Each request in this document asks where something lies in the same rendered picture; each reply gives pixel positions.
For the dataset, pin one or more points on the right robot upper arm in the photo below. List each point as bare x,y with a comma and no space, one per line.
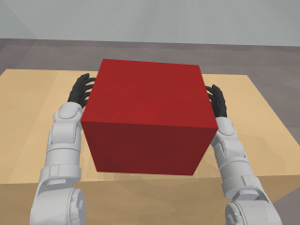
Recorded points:
251,212

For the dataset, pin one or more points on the right robot forearm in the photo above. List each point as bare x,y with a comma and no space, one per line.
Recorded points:
239,182

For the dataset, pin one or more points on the pedestal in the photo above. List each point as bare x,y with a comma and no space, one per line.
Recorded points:
30,97

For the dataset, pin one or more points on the robot right hand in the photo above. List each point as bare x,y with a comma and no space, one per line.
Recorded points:
217,101

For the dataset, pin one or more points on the left robot upper arm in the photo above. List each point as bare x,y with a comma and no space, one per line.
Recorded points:
65,206

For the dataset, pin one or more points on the robot left hand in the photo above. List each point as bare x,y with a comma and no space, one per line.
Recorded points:
78,93

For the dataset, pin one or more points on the left robot forearm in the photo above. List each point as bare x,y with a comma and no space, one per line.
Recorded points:
62,162

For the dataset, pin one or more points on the carton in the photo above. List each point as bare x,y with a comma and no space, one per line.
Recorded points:
148,118

